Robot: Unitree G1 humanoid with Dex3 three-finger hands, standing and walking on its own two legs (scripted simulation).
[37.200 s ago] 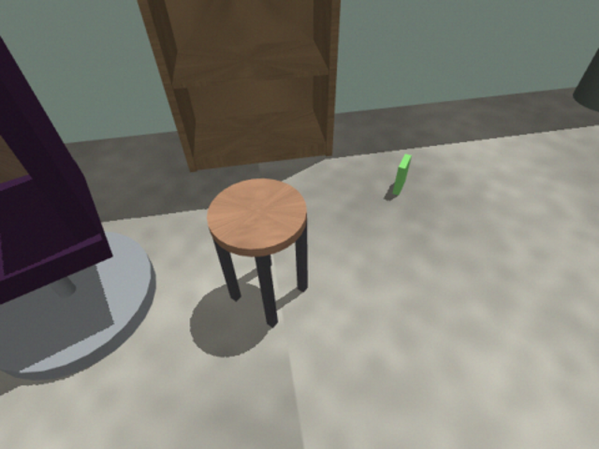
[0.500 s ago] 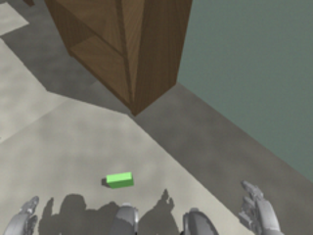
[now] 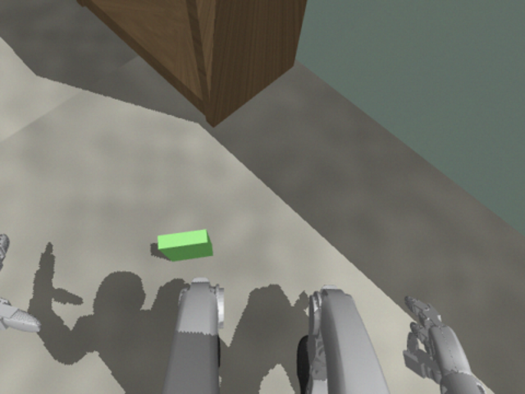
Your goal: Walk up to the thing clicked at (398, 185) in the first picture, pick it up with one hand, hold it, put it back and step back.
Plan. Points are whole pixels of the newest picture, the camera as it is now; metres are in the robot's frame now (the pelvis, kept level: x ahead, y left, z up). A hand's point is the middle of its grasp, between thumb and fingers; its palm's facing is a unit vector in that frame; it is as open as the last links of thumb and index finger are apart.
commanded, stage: go down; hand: left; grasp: from the side
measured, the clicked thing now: (188, 246) +0.41 +0.21 -0.44
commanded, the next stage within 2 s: approach in 1.46 s
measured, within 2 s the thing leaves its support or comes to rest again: neither
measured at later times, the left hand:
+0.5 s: hand (20, 260) +0.31 +0.40 -0.10, palm faces +0.20 -0.97 -0.13, open 17.4 cm
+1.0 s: hand (28, 251) +0.32 +0.41 -0.12, palm faces +0.20 -0.98 -0.10, open 17.4 cm
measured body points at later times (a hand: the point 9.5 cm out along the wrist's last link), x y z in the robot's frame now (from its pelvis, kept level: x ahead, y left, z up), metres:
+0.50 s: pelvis -0.02 +0.00 -0.08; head +0.18 +0.06 +0.33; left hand +0.29 +0.45 -0.09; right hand +0.16 -0.27 -0.18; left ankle +0.07 +0.14 -0.49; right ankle +0.06 -0.14 -0.49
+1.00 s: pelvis -0.02 +0.00 -0.12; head +0.18 +0.05 +0.28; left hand +0.31 +0.46 -0.11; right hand +0.14 -0.27 -0.23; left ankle +0.07 +0.14 -0.49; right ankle +0.06 -0.14 -0.49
